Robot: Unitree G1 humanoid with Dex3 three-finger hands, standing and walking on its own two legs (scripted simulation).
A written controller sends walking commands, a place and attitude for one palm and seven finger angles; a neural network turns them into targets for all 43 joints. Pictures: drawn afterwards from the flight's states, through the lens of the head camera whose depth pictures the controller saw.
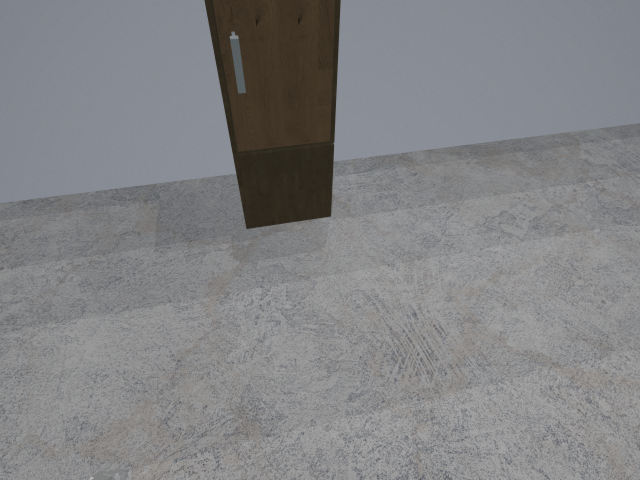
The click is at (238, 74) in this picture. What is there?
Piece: cupboard door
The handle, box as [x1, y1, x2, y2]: [230, 31, 245, 93]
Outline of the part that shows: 234,31 231,32 232,35 230,36 237,88 239,93 245,92 238,38 237,35 234,35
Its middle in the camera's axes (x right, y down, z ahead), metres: -0.25 -0.53 +1.16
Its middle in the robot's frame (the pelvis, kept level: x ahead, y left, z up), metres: +1.21 +0.32 -0.02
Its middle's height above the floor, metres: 0.76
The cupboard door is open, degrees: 0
